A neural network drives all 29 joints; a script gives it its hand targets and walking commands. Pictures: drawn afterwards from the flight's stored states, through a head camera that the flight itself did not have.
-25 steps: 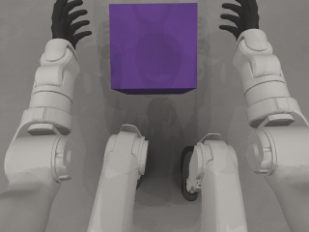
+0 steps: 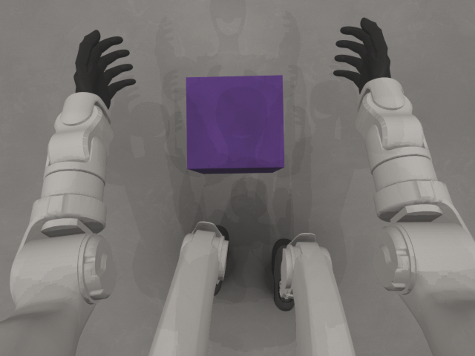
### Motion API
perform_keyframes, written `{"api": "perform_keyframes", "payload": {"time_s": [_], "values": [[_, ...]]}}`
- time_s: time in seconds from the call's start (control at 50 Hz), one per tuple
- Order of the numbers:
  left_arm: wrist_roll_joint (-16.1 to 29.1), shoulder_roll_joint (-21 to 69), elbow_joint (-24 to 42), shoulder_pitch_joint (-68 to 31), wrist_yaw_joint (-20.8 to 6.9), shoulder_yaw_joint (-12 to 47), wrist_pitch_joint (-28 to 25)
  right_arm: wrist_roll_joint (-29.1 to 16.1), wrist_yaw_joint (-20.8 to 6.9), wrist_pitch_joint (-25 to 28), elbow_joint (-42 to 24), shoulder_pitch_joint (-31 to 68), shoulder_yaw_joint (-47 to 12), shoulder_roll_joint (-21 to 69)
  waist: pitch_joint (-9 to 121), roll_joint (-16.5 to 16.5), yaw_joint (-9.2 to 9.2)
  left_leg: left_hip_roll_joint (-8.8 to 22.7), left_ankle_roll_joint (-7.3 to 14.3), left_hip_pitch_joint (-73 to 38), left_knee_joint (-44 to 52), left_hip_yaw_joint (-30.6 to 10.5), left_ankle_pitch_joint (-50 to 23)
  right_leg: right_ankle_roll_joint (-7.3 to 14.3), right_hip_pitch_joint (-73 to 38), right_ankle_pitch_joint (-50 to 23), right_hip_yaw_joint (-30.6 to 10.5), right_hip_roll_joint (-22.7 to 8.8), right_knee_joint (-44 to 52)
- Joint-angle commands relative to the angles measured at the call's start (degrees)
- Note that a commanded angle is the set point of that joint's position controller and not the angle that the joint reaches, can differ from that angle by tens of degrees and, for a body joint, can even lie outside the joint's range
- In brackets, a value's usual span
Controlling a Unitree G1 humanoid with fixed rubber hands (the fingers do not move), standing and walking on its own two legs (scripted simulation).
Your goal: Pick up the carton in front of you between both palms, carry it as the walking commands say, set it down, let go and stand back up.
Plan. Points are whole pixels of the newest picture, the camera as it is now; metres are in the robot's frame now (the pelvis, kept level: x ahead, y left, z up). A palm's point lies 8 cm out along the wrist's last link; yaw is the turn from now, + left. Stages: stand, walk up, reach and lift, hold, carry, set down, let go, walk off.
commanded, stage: set down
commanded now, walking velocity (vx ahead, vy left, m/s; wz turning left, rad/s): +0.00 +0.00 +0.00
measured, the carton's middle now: (236, 132) +0.50 +0.07 -0.43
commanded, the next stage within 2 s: let go in 0.20 s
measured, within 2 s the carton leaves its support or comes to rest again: neither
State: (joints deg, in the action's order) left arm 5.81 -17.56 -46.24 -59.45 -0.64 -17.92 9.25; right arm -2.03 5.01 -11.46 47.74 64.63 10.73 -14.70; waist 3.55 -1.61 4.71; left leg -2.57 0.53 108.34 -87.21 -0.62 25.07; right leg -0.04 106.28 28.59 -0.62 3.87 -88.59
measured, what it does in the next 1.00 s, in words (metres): rises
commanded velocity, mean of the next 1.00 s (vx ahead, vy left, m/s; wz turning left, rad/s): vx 0.00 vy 0.00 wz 0.00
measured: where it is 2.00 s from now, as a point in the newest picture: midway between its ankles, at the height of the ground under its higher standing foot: (248, 279)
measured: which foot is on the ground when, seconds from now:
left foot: down 0.00-1.00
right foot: down 0.00-1.00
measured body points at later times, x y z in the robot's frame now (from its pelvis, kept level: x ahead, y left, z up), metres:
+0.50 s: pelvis +0.04 +0.01 +0.14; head +0.31 +0.03 +0.50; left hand +0.43 +0.27 +0.01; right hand +0.47 -0.16 +0.01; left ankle +0.09 +0.11 -0.52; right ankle +0.07 -0.11 -0.52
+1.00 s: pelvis +0.10 +0.00 +0.22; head +0.19 -0.01 +0.66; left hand +0.28 +0.24 +0.13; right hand +0.32 -0.22 +0.12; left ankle +0.09 +0.11 -0.52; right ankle +0.07 -0.11 -0.52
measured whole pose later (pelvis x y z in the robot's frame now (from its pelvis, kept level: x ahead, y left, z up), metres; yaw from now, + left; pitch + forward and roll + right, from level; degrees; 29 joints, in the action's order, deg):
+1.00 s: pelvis +0.10 +0.00 +0.22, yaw +1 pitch +11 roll +0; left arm 1.5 -11.2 -26.4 9.7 -3.9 -3.1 -0.7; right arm 1.4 -1.1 0.3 28.4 -6.4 4.4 -10.9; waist 0.4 1.2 1.8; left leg -2.6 1.1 25.2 -28.7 -2.1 14.0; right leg 0.8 23.2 16.4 -2.9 2.2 -29.1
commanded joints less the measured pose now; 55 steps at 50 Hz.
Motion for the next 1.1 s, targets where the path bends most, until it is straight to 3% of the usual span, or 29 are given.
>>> {"api": "perform_keyframes", "payload": {"time_s": [0.0,0.26,0.4,0.5,0.74,0.84,0.94,1.08], "values": [[-0.9,-7.3,5.9,-10.5,-0.6,-1.3,-1.6,0.6,-0.6,1.6,-5.9,12.2,1.2,-4.7,58.5,-0.7,1.86,-1.0,-2.8,-40.0,11.0,2.5,-23.0,-1.4,-30.7,-15.5,1.8,1.7,11.8],[-5.5,-5.0,4.1,-3.1,-2.7,-2.6,-4.1,5.2,-1.6,3.6,-4.9,3.0,3.6,-1.6,55.0,-0.7,1.09,-0.1,-2.3,-51.8,26.0,1.4,-26.5,-2.0,-42.9,-20.8,0.4,0.4,27.7],[-9.6,-4.9,10.9,14.4,-5.1,0.1,-4.6,8.4,0.3,4.0,-14.5,-15.6,2.7,2.3,55.2,0.9,0.70,-0.1,-1.2,-68.3,33.3,0.3,-32.7,-2.4,-53.0,-25.7,0.4,0.5,36.0],[-8.1,-3.7,16.0,23.7,-5.6,3.6,-6.2,6.8,-0.6,6.3,-20.3,-25.0,0.7,2.3,45.9,2.8,0.09,1.1,-1.0,-78.7,38.4,-2.2,-35.0,-1.7,-53.5,-23.3,0.0,-0.1,41.7],[-4.6,0.6,18.1,52.2,-3.9,9.8,-10.4,5.2,-4.1,11.5,-18.7,-53.6,-2.2,1.4,30.8,4.0,-1.93,3.0,-1.6,-96.7,46.6,-5.8,-47.3,-0.8,-62.5,-25.7,-1.0,-0.6,51.7],[-4.4,1.0,22.3,62.0,-3.2,11.6,-11.5,4.4,-5.0,12.9,-21.8,-62.7,-3.8,0.3,23.2,3.2,-2.55,2.7,-1.7,-99.5,52.5,-4.9,-43.8,-0.5,-74.7,-28.3,-1.6,-1.1,57.1],[-4.1,0.8,25.2,68.7,-3.1,13.3,-11.1,3.3,-6.1,12.9,-24.9,-69.7,-5.2,-0.8,13.0,0.7,-3.32,1.6,-1.5,-99.2,59.6,-2.6,-33.4,-0.7,-88.8,-29.7,-1.6,-2.1,62.6],[-4.9,-0.3,27.2,70.5,-3.7,14.0,-7.4,2.1,-7.7,9.7,-27.3,-74.7,-7.1,-1.2,-0.5,-0.6,-4.44,0.4,-1.1,-101.6,64.4,-0.4,-20.7,-0.9,-94.4,-23.9,-2.1,-3.5,68.0]]}}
